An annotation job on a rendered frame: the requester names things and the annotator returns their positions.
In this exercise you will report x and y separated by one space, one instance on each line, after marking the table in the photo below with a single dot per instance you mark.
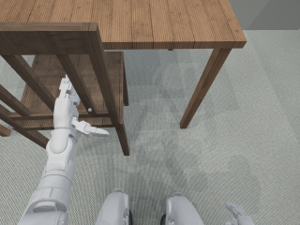
145 25

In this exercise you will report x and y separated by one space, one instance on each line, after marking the left robot upper arm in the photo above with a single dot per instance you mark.
45 218

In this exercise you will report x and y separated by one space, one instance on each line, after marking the left robot thigh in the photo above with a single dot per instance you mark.
114 209

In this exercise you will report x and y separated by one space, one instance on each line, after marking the robot right hand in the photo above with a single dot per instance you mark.
239 213

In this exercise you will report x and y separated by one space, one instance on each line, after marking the chair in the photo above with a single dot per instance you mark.
74 49

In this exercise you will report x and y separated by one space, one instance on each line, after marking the left robot forearm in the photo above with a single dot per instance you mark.
52 192

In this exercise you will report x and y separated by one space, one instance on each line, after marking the robot left hand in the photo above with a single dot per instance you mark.
64 109

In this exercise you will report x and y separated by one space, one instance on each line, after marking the robot left shin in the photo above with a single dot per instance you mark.
125 220

